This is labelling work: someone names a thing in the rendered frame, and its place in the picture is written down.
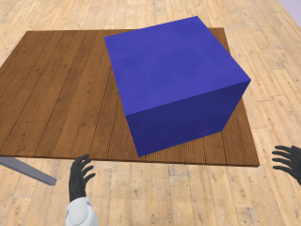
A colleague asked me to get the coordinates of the robot left hand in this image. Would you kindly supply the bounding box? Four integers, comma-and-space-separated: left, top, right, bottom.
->
69, 153, 96, 202

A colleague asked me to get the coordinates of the table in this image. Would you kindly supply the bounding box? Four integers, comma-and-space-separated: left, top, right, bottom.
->
0, 27, 261, 186

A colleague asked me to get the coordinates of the carton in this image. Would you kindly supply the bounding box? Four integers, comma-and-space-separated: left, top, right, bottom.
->
104, 16, 251, 157

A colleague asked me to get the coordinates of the left robot forearm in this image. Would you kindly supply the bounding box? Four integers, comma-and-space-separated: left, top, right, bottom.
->
65, 197, 99, 226

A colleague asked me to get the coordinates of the robot right hand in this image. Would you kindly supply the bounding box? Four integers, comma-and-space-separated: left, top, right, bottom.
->
272, 145, 301, 185

